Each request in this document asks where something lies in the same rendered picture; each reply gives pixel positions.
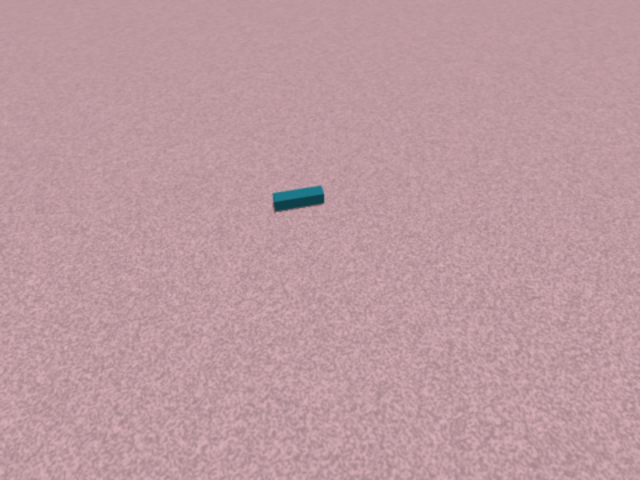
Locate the carton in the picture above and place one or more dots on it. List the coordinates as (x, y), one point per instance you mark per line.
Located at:
(298, 198)

